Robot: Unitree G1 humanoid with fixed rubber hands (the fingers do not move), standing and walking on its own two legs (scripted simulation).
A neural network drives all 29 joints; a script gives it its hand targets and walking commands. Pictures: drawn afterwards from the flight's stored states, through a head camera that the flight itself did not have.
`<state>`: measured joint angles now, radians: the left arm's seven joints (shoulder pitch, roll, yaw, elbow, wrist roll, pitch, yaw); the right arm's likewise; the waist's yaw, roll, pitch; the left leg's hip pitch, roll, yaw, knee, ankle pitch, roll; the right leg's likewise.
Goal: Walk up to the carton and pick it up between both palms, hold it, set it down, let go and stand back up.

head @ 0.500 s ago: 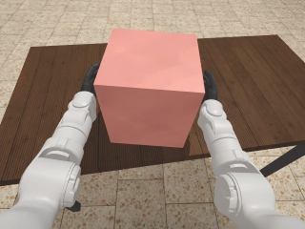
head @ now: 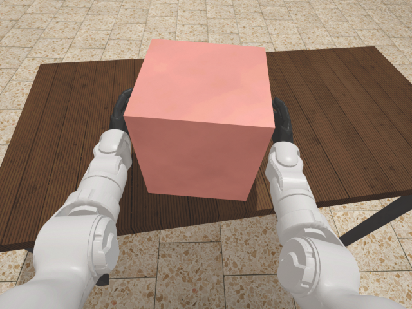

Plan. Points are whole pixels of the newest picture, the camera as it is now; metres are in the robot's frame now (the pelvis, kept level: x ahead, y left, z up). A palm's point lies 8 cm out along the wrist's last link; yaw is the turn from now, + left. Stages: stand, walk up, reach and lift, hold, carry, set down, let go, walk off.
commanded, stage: reach and lift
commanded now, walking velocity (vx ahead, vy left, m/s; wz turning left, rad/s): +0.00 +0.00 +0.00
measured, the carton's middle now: (202, 125) +0.48 +0.01 +0.07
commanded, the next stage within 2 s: none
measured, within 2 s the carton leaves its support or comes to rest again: leaves its support in 0.26 s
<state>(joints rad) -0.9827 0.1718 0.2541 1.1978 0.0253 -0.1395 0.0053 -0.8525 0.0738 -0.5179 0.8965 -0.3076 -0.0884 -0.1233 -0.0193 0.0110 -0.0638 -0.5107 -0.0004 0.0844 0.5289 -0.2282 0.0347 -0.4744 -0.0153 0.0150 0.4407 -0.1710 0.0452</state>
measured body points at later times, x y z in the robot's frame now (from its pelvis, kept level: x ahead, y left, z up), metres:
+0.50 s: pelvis -0.01 -0.01 +0.00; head +0.05 +0.00 +0.45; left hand +0.45 +0.15 +0.10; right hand +0.42 -0.16 +0.09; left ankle +0.01 +0.07 -0.73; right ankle +0.02 -0.15 -0.73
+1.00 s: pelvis -0.01 -0.02 +0.00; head +0.05 -0.02 +0.45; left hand +0.44 +0.14 +0.10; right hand +0.41 -0.18 +0.09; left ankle +0.01 +0.07 -0.73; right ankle +0.02 -0.15 -0.73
